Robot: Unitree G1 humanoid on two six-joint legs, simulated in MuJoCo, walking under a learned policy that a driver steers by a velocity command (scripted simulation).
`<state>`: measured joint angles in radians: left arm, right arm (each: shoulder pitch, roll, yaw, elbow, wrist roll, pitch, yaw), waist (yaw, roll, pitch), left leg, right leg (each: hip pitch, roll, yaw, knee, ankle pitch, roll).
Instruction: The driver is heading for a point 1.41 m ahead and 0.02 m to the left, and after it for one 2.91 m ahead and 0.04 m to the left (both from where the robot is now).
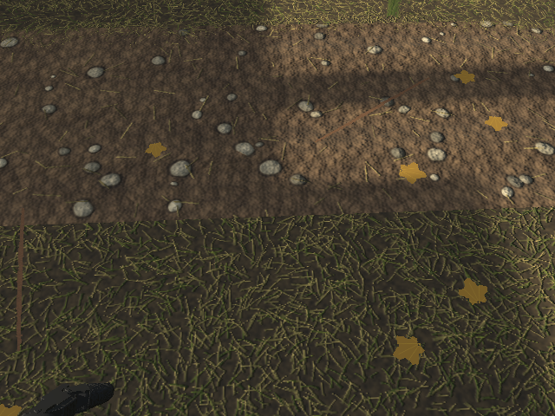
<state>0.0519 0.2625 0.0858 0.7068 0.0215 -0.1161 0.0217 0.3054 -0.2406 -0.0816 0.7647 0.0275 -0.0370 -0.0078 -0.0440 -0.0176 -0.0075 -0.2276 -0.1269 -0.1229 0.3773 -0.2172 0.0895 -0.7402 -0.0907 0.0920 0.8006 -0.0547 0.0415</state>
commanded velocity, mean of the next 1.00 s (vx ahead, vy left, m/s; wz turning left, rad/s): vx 0.50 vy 0.00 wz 0.25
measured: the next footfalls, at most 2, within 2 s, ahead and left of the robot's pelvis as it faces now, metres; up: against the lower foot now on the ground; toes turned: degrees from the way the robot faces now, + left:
right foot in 0.16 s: +0.29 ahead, -0.12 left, +0.00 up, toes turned +10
left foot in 0.66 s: +0.46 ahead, +0.18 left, +0.00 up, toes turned +14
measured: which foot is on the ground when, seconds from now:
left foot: down 0.00-0.18, up 0.20-0.64, down 0.66-1.00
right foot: up 0.00-0.14, down 0.16-0.68, up 0.70-1.00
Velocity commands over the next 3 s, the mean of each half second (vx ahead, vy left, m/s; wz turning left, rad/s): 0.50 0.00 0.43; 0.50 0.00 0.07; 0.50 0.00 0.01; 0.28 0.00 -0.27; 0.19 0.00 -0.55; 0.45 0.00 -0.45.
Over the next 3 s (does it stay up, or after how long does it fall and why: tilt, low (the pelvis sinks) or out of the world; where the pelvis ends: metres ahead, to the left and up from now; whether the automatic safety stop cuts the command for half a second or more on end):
stays up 1.22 0.08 -0.01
